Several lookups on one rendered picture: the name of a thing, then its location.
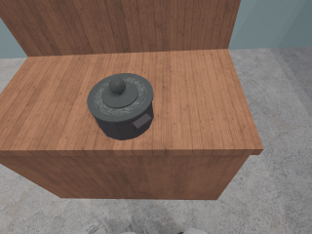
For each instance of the table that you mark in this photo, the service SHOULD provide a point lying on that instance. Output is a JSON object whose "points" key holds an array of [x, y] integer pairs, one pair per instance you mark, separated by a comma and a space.
{"points": [[202, 131]]}

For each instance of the lid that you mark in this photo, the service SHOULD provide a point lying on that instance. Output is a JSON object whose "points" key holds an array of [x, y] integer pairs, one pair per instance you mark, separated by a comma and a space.
{"points": [[120, 108]]}

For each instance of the pot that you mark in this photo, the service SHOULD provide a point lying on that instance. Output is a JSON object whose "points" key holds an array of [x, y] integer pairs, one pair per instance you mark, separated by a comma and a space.
{"points": [[130, 129]]}

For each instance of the knob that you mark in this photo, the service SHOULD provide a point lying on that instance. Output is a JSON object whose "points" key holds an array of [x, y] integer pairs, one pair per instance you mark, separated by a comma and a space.
{"points": [[117, 85]]}

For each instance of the robot left hand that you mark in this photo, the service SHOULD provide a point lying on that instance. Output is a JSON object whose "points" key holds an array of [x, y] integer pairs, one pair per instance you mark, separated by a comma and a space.
{"points": [[89, 229]]}

